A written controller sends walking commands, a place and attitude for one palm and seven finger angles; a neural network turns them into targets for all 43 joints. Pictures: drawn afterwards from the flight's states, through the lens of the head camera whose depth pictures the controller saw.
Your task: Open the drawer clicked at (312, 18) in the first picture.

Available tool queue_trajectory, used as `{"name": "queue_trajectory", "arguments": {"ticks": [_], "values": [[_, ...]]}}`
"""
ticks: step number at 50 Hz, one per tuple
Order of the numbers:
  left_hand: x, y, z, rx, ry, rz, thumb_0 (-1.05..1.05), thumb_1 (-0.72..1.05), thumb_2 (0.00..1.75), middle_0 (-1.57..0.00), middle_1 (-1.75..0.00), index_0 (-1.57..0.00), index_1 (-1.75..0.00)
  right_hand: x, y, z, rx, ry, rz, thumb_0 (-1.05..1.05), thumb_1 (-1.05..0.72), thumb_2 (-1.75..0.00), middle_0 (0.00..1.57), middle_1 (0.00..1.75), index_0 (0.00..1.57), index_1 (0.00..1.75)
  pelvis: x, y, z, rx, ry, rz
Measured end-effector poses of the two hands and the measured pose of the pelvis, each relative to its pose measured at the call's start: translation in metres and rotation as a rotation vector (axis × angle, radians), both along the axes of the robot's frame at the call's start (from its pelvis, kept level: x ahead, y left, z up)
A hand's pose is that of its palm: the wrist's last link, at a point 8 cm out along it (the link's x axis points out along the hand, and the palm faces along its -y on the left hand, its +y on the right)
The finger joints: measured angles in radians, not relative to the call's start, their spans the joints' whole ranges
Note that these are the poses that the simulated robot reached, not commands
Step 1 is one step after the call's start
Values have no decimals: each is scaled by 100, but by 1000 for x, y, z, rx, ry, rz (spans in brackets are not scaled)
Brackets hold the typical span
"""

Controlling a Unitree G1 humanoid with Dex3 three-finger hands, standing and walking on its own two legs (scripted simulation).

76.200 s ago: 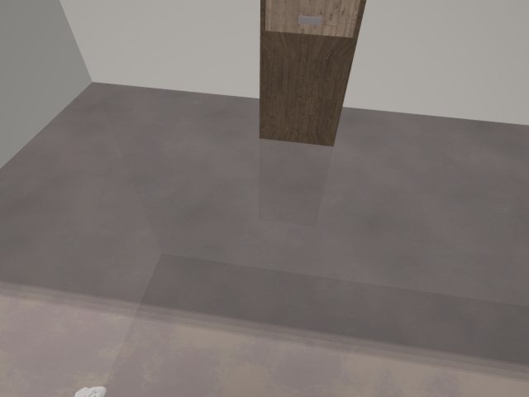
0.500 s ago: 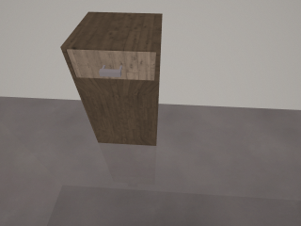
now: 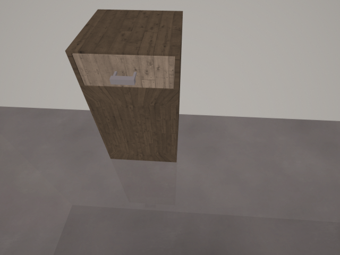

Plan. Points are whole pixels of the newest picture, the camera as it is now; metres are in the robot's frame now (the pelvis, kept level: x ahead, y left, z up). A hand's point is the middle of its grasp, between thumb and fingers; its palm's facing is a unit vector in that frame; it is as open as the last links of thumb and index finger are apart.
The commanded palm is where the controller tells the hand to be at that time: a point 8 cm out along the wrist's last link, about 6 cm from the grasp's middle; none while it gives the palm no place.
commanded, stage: look to check the result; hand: left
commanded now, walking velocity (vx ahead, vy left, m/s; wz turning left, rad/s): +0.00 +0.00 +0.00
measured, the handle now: (124, 77) +0.79 +0.24 -0.05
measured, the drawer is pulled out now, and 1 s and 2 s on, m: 0.00 0.00 0.00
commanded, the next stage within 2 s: take the last steps up to it in 0.14 s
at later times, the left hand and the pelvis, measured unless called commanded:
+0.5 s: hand out of the picture +0.02 +0.17 -0.18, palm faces +0.09 -0.98 -0.18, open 7.4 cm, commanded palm none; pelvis +0.03 +0.00 -0.01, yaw +2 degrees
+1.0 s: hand (127, 230) +0.22 +0.14 -0.18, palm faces +0.08 -0.97 -0.24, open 7.3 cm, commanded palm none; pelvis +0.19 -0.04 -0.01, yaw +3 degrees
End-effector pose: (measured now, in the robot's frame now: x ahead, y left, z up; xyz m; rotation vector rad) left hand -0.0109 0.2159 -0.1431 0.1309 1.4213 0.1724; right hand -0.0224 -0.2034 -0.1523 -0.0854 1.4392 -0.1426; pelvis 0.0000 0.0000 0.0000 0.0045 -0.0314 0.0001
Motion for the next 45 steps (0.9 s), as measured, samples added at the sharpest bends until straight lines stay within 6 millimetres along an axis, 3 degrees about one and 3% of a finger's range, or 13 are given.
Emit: {"name": "queue_trajectory", "arguments": {"ticks": [18,29,32,39,42,45], "values": [[24,5,3,30,-36,-13,0,91,90,-20,-30,-20,-30,19,-21,0,-27,-16,15,0,-91,-90,19,30,20,29,10,-7,0,-1,2,2],[25,7,-16,-30,42,58,0,91,90,-20,-30,-20,-30,20,-5,0,-39,57,4,0,-91,-90,19,30,20,29,51,5,-12,2,25,28],[47,7,-12,-32,57,32,1,91,90,-20,-30,-20,-30,12,3,5,-25,95,-24,0,-91,-90,19,30,20,29,66,5,-9,11,37,31],[145,9,1,27,-60,-14,2,94,90,-20,-30,-20,-30,6,5,10,43,268,-48,0,-91,-90,20,30,20,30,112,-14,-9,13,48,27],[188,3,-5,60,-138,-24,2,93,90,-20,-30,-20,-30,22,-8,-2,65,312,-55,0,-90,-90,20,30,20,30,139,-29,-22,26,44,35],[210,-7,-4,74,-173,3,1,93,90,-20,-30,-20,-30,66,-28,-11,52,288,-33,1,-91,-90,20,30,20,30,157,-36,-23,9,28,49]]}}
